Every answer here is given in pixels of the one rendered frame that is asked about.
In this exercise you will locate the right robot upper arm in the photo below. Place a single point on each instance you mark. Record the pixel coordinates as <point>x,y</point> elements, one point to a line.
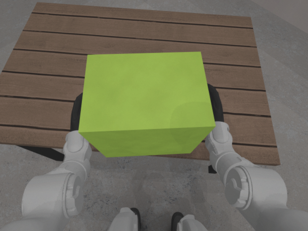
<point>260,196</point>

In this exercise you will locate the carton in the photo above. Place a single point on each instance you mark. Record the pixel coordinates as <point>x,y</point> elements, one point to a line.
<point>139,104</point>

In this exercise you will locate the left robot upper arm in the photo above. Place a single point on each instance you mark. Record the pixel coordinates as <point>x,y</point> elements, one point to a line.
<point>49,203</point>

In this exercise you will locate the right robot hand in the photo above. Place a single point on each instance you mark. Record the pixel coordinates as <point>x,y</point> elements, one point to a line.
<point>216,104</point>

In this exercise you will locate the left robot foot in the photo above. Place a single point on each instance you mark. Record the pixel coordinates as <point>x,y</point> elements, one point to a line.
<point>138,215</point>

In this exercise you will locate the right robot forearm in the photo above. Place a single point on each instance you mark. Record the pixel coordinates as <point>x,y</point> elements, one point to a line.
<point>222,155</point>

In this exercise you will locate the left robot forearm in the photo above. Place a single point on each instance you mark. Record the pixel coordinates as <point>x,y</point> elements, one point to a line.
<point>77,153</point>

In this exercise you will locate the table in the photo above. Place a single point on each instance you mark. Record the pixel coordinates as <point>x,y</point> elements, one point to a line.
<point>46,71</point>

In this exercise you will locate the right robot shin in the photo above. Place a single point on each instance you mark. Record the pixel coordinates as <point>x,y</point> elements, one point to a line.
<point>188,217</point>

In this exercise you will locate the left robot hand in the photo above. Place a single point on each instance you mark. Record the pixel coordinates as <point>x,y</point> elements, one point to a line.
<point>75,115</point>

